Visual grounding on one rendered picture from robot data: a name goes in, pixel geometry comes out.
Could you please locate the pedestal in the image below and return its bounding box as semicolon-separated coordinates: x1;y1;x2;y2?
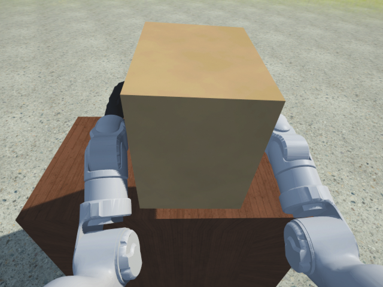
15;117;313;287

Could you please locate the left robot forearm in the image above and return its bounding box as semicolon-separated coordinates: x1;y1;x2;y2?
72;115;132;274

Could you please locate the right robot forearm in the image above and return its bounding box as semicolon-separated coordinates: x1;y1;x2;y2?
265;114;360;257

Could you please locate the robot right upper arm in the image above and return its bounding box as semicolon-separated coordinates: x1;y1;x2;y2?
284;215;383;287

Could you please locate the robot left upper arm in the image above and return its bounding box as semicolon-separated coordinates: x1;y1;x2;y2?
43;227;142;287

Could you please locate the carton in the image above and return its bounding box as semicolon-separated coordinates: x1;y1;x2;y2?
120;22;285;209

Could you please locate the robot left hand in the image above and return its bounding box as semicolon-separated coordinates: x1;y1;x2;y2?
105;81;124;118

